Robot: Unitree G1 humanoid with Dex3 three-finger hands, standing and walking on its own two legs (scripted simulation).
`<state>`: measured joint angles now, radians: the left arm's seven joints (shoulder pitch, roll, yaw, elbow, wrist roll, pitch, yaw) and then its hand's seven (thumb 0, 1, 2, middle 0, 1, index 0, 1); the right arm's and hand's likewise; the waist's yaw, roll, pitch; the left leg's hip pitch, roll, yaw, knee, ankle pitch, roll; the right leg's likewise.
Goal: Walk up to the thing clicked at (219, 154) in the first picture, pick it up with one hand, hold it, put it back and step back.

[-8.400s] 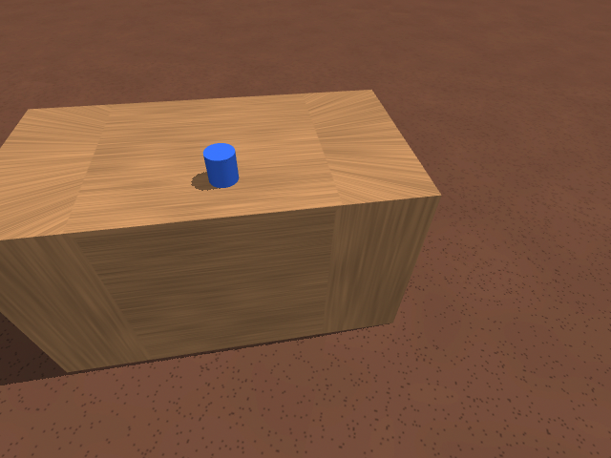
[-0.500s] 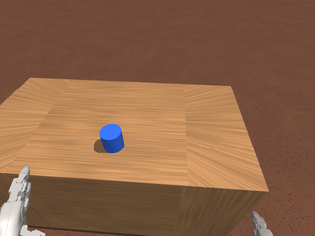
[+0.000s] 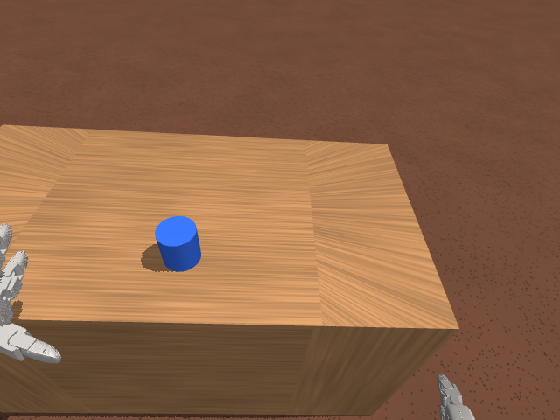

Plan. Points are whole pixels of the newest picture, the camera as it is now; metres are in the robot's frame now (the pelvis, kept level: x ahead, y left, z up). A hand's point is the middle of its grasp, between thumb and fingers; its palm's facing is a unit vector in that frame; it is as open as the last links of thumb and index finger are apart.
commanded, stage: go down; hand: left
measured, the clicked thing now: (179, 244) +0.50 +0.19 -0.08
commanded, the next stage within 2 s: none
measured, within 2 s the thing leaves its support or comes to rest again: neither
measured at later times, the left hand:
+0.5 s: hand (21, 280) +0.32 +0.34 +0.07, palm faces +0.18 -0.98 -0.02, open 17.5 cm
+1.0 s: hand (23, 253) +0.36 +0.37 +0.07, palm faces +0.18 -0.98 -0.01, open 17.5 cm
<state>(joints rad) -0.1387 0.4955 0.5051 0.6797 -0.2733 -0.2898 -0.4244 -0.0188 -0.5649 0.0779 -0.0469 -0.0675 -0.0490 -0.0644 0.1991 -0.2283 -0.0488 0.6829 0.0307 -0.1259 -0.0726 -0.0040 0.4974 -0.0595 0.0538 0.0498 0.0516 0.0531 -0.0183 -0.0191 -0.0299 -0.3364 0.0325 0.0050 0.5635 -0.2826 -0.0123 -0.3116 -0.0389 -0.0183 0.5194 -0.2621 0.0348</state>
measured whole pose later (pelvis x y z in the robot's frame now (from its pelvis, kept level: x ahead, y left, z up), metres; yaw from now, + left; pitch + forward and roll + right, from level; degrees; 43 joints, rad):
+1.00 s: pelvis +0.00 +0.00 -0.02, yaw +0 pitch +13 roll -2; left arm -0.46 0.73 0.63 1.01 -0.24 -0.28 -0.58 -0.02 -0.55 0.10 -0.05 -0.06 -0.04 -0.06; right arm 0.23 -0.23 0.03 0.57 0.00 -0.18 -0.10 0.00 0.51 -0.06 0.05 0.05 0.05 0.05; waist -0.07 -0.02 -0.11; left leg -0.64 0.05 -0.02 0.79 -0.38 -0.01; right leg -0.59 -0.02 -0.03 0.71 -0.34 0.04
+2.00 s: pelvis +0.00 +0.00 -0.05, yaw +0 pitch +18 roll -3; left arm -0.65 0.87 0.68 1.11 -0.18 -0.20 -0.58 -0.02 -0.59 0.06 -0.06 -0.05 -0.06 -0.05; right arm 0.30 -0.26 0.04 0.38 0.00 -0.17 -0.08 0.00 0.51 -0.06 0.05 0.05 0.05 0.05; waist -0.12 -0.01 -0.14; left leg -0.83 0.06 -0.04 0.98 -0.46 -0.01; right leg -0.77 -0.01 -0.04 0.88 -0.41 0.04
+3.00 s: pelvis -0.02 +0.01 -0.08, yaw -2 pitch +21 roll -4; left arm -0.68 0.58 0.53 1.04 -0.14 -0.35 -0.34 -0.02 -0.58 0.04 -0.06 -0.05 -0.06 -0.05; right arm 0.36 -0.27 0.01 0.12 -0.05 -0.14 0.00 0.00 0.54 -0.05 0.06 0.05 0.06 0.05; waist -0.20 -0.05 -0.10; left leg -1.03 0.07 -0.04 1.14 -0.48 -0.01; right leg -0.98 0.00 -0.03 1.04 -0.43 0.04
